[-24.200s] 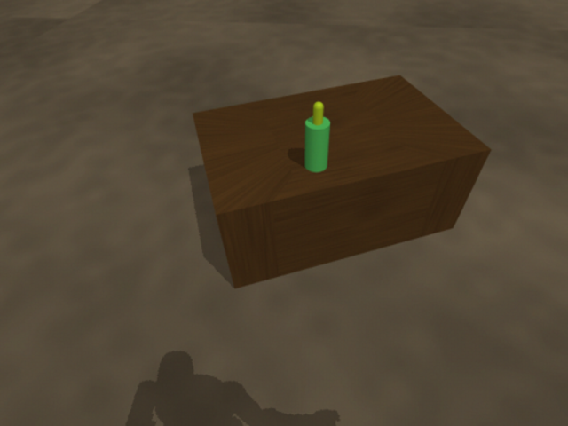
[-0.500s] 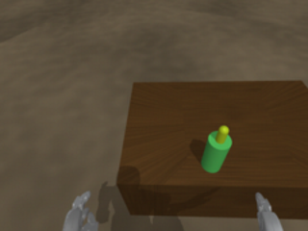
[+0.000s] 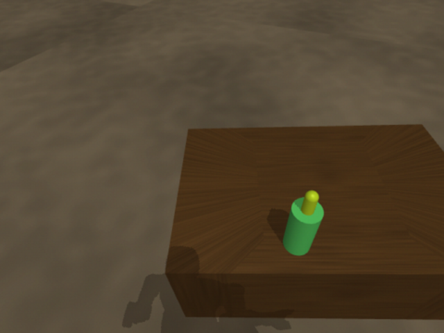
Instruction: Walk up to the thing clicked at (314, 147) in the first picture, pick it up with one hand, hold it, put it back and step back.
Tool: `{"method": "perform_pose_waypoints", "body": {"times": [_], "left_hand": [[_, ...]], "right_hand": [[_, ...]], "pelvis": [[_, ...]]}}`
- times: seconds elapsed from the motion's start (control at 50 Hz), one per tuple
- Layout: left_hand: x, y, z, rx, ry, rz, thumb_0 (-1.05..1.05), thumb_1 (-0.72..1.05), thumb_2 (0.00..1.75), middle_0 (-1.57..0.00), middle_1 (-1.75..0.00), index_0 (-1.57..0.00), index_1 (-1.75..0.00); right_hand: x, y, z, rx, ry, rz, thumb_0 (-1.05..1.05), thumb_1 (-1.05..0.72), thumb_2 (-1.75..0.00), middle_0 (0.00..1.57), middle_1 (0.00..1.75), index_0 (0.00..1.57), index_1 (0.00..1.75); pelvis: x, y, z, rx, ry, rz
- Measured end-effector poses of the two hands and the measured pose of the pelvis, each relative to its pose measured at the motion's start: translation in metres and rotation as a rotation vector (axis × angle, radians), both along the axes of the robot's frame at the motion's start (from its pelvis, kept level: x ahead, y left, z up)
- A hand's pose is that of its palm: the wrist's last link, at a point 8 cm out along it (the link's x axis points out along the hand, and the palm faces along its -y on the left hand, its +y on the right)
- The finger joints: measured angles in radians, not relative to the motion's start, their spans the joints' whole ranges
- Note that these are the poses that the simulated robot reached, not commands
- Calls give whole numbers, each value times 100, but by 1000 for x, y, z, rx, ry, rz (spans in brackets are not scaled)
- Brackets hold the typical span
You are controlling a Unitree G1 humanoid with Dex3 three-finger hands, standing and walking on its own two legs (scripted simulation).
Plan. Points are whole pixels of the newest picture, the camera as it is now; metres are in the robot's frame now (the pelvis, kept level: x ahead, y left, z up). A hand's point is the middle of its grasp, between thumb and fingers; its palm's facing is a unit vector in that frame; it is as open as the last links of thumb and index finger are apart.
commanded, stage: stand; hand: right
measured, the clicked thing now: (303, 220) +0.45 -0.18 -0.18
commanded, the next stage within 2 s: none
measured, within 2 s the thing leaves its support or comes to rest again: neither
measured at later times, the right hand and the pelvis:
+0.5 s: hand out of the picture +0.04 -0.25 -0.14, palm faces -0.02 +0.94 -0.35, open 7.4 cm; pelvis -0.01 +0.00 +0.02, yaw +0 degrees
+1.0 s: hand out of the picture +0.05 -0.24 -0.14, palm faces -0.03 +0.94 -0.34, open 7.4 cm; pelvis +0.00 +0.01 +0.02, yaw +0 degrees
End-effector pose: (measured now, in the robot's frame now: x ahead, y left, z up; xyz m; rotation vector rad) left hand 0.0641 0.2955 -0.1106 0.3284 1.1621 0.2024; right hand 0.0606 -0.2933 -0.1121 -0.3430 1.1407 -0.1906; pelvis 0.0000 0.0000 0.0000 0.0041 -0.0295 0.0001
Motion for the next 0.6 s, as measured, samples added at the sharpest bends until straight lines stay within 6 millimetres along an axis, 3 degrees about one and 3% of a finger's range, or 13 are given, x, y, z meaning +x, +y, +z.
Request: {"method": "perform_pose_waypoints", "body": {"times": [0.1, 0.2, 0.6], "left_hand": [[-10, -8, 1, -31, 41, 20, 1, 90, 90, -20, -30, -20, -30], [-13, -13, 3, -53, 55, 27, 1, 90, 90, -20, -30, -20, -30], [-29, 2, 8, -36, 94, 46, 0, 90, 90, -20, -30, -20, -30]], "right_hand": [[-15, 2, 4, 9, 55, -20, 1, -74, -86, 20, 30, 20, 29], [-24, 4, 7, 14, 85, -28, 1, -84, -89, 21, 30, 20, 30], [-33, 5, 11, 14, 115, -44, 1, -90, -90, 21, 30, 20, 30]], "pelvis": [[-1, 0, 10, -2, -18, -1], [-4, 0, 16, -4, -32, 0], [-16, 5, 22, -4, -41, -3]]}}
